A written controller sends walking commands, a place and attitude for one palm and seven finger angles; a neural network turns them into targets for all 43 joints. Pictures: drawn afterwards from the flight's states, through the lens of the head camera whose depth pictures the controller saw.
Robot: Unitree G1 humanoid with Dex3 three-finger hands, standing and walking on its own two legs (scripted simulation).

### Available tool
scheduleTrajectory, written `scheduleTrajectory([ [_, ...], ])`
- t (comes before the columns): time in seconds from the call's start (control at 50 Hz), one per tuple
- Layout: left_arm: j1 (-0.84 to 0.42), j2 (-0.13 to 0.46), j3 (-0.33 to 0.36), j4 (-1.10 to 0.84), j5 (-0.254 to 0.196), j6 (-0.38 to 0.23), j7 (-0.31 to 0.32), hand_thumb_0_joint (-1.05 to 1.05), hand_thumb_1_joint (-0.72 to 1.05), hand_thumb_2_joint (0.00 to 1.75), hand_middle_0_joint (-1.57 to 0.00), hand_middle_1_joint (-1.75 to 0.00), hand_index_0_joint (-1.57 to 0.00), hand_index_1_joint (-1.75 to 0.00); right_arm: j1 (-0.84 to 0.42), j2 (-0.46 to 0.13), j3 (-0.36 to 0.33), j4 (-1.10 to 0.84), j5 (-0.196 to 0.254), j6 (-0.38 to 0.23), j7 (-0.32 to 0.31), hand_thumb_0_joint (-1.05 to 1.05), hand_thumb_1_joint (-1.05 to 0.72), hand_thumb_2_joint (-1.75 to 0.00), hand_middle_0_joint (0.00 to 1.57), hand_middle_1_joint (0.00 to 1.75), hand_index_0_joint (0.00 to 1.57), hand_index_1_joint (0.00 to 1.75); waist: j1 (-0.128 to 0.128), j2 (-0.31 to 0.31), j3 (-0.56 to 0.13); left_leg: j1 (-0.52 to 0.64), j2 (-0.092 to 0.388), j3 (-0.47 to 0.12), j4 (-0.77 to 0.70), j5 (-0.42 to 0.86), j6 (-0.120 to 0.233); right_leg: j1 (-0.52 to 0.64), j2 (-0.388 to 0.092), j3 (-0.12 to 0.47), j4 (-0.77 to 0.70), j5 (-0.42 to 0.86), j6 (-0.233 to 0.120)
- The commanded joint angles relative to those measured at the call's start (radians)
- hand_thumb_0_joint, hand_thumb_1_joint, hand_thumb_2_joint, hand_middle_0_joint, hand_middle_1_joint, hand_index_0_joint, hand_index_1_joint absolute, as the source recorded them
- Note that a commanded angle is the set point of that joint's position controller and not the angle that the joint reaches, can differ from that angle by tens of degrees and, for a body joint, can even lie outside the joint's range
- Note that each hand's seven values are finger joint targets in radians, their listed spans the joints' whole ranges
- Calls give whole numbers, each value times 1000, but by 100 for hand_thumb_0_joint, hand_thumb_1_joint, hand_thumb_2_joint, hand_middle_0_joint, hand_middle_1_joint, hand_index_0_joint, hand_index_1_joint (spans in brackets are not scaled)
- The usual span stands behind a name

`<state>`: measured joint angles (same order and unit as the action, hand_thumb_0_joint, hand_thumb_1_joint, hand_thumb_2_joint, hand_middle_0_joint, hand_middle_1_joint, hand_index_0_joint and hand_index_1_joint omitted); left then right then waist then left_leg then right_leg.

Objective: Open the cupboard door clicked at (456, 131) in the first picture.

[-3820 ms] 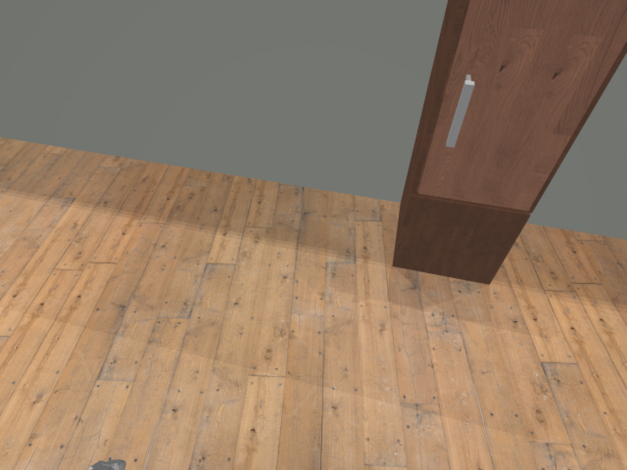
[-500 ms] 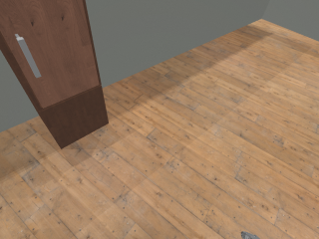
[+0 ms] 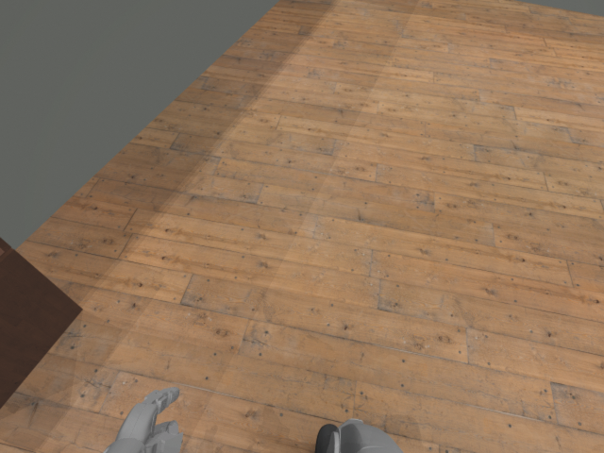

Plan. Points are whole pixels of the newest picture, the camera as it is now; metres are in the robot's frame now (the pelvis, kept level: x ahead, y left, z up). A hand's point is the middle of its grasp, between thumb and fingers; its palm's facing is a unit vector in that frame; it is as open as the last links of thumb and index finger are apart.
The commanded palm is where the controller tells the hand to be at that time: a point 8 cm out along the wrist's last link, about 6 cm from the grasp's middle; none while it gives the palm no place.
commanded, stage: walk to a spot facing it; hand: left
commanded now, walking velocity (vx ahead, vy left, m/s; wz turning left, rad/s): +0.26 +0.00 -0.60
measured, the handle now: out of the picture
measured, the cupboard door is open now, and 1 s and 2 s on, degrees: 0 0 0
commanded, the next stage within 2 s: turn to face it in 0.12 s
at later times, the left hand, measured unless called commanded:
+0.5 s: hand (181, 400) +0.22 +0.19 -0.16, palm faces +0.01 -0.99 -0.17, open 7.4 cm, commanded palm none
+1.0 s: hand (173, 345) +0.29 +0.21 -0.13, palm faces +0.19 -0.94 -0.27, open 7.4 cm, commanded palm none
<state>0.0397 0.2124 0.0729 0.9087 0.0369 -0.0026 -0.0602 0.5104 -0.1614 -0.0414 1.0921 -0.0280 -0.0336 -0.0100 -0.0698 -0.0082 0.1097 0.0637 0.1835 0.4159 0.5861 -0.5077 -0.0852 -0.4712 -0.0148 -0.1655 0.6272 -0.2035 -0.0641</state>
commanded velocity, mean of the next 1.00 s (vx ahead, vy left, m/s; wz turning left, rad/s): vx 0.04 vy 0.00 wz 0.39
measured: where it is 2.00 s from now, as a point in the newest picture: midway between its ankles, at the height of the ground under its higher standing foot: (305, 437)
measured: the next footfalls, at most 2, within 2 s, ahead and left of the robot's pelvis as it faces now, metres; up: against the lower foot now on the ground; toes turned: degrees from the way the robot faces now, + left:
left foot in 0.48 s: +0.29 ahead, +0.11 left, +0.00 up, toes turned +2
right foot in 1.02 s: +0.25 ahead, -0.14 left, +0.00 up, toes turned +11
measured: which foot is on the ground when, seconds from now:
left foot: down 0.00-0.00, up 0.02-0.46, down 0.48-1.00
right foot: down 0.00-0.50, up 0.52-1.00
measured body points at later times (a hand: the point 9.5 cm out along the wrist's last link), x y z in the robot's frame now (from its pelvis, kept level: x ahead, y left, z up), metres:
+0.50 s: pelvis +0.18 +0.01 +0.01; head +0.18 +0.03 +0.46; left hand +0.22 +0.24 -0.15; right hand +0.27 -0.22 -0.12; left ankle +0.25 +0.10 -0.72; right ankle +0.12 -0.07 -0.71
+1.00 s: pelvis +0.20 -0.01 +0.02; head +0.24 -0.02 +0.47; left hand +0.28 +0.26 -0.11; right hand +0.27 -0.27 -0.13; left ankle +0.25 +0.10 -0.71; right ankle +0.20 -0.14 -0.71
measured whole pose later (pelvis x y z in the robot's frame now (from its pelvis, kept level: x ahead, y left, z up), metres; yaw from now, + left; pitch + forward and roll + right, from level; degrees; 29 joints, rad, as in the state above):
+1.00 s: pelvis +0.20 -0.01 +0.02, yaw +11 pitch +2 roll +0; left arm 0.13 0.21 0.07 0.89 0.01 0.02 0.02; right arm 0.26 -0.23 -0.08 0.95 -0.03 0.06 0.01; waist -0.05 0.03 0.03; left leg -0.39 -0.08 -0.13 0.51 -0.15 0.01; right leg -0.28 -0.01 0.00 0.58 -0.36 0.06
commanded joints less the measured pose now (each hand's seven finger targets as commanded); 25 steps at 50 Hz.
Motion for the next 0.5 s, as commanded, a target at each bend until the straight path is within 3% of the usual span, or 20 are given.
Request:
scheduleTrajectory([
  [0.0, 451, 331, 78, 55, -36, -30, 46, 0, 90, 90, -20, -30, -20, -30, -139, -119, -22, -189, 32, -38, -5, 0, -90, -90, 20, 30, 20, 30, 232, -156, -395, -740, -67, -264, 882, -112, 26, 825, -423, 726, -225, 382, -242],
  [0.02, 377, 311, 73, 23, -37, -30, 50, 0, 90, 90, -20, -30, -20, -30, -161, -136, -30, -202, 26, -39, -8, 0, -90, -90, 20, 30, 20, 30, 203, -146, -339, -754, -40, -368, 915, -7, 31, 706, -400, 684, -266, 296, -220],
  [0.04, 279, 259, 58, -3, -38, -28, 54, 0, 90, 90, -20, -30, -20, -30, -180, -140, -35, -196, 19, -31, -9, 0, -90, -90, 20, 30, 20, 30, 154, -73, -234, -751, -1, -396, 898, 86, 28, 553, -373, 630, -298, 172, -197],
  [0.06, 202, 204, 43, -23, -37, -31, 59, 0, 90, 90, -20, -30, -20, -30, -197, -139, -33, -182, 10, -19, -7, 0, -90, -90, 20, 30, 20, 30, 115, 2, -153, -697, 29, -406, 822, 149, 30, 388, -318, 524, -323, 138, -167],
  [0.08, 169, 174, 31, -27, -32, -41, 61, 0, 90, 90, -20, -30, -20, -30, -187, -121, -29, -171, 4, -4, -5, 0, -90, -90, 20, 30, 20, 30, 80, 20, -111, -636, 32, -395, 760, 173, 26, 252, -274, 449, -345, 176, -139],
  [0.12, 143, 157, 24, -24, -20, -53, 64, 0, 90, 90, -20, -30, -20, -30, -123, -102, -24, -152, -1, 17, -4, 0, -90, -90, 20, 30, 20, 30, 31, -27, -129, -584, 21, -383, 673, 195, 13, 175, -220, 359, -354, 235, -123],
  [0.16, 147, 146, 22, -16, -15, -57, 63, 0, 90, 90, -20, -30, -20, -30, -129, -95, -25, -158, -1, 24, -1, 0, -90, -90, 20, 30, 20, 30, 18, -59, -127, -582, 8, -379, 595, 218, 4, 143, -186, 338, -358, 224, -122],
  [0.2, 166, 142, 22, -10, -18, -59, 61, 0, 90, 90, -20, -30, -20, -30, -184, -98, -23, -179, -1, 25, 3, 0, -90, -90, 20, 30, 20, 30, 28, -72, -120, -616, -6, -378, 532, 256, -3, 164, -169, 335, -357, 231, -125],
  [0.28, 221, 103, 3, 24, -19, -66, 71, 0, 90, 90, -20, -30, -20, -30, -250, -80, -9, -179, 4, 22, 8, 0, -90, -90, 20, 30, 20, 30, 42, -84, -145, -621, -35, -374, 387, 287, 10, 272, -168, 291, -320, 421, -117],
  [0.34, 259, 77, -17, 64, -20, -64, 81, 0, 90, 90, -20, -30, -20, -30, -326, -58, 5, -168, 14, 15, 10, 0, -90, -90, 20, 30, 20, 30, 76, -91, -128, -531, -71, -357, 205, 279, 25, 318, -185, 262, -303, 531, -99],
  [0.38, 266, 86, -19, 83, -19, -58, 87, 0, 90, 90, -20, -30, -20, -30, -341, -50, 9, -156, 18, 11, 10, 0, -90, -90, 20, 30, 20, 30, 85, -87, -107, -468, -96, -352, 101, 288, 38, 344, -199, 235, -285, 535, -82],
  [0.42, 276, 81, -19, 97, -24, -47, 93, 0, 90, 90, -20, -30, -20, -30, -326, -67, 9, -139, 13, 10, 8, 0, -90, -90, 20, 30, 20, 30, 78, -82, -92, -364, -113, -348, -19, 366, 52, 333, -193, 205, -238, 489, -46],
  [0.44, 285, 85, -17, 103, -25, -40, 96, 0, 90, 90, -20, -30, -20, -30, -289, -87, 3, -125, 9, 10, 9, 0, -90, -90, 20, 30, 20, 30, 66, -46, -104, -301, -112, -358, -82, 482, 62, 330, -180, 181, -167, 458, -17],
  [0.46, 308, 78, -16, 102, -26, -32, 97, 0, 90, 90, -20, -30, -20, -30, -246, -139, -9, -118, 6, 8, 11, 0, -90, -90, 20, 30, 20, 30, 60, 59, -135, -197, -40, -447, -109, 728, 96, 264, -142, 143, -37, 323, 21],
  [0.48, 348, 43, -17, 90, -33, -27, 100, 0, 90, 90, -20, -30, -20, -30, -205, -201, -21, -122, -1, 13, 6, 0, -90, -90, 20, 30, 20, 30, 57, 209, -177, -79, 120, -610, -108, 997, 192, 126, -68, 67, 106, 13, 76],
])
